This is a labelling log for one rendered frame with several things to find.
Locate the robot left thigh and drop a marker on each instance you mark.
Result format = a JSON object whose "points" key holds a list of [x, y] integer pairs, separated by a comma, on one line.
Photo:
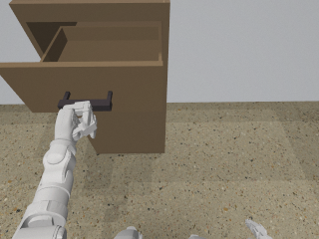
{"points": [[129, 234]]}

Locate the drawer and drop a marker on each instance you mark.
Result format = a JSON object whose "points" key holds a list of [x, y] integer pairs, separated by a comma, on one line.
{"points": [[89, 62]]}

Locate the robot right hand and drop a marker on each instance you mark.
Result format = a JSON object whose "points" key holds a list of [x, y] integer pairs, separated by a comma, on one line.
{"points": [[257, 229]]}

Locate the left robot upper arm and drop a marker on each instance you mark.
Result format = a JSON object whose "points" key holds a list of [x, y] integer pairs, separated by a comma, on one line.
{"points": [[42, 232]]}

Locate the robot left forearm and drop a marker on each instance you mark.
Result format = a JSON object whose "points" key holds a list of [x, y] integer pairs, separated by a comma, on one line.
{"points": [[49, 206]]}

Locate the left robot shin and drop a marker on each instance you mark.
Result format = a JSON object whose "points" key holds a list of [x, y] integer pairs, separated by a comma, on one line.
{"points": [[131, 228]]}

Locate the robot left hand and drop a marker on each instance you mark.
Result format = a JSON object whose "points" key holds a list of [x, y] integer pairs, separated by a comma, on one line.
{"points": [[69, 127]]}

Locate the handle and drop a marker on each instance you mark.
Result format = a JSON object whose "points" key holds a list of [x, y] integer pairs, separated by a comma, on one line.
{"points": [[98, 105]]}

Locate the cabinet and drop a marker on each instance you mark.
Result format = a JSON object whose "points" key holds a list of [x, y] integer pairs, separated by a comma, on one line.
{"points": [[117, 132]]}

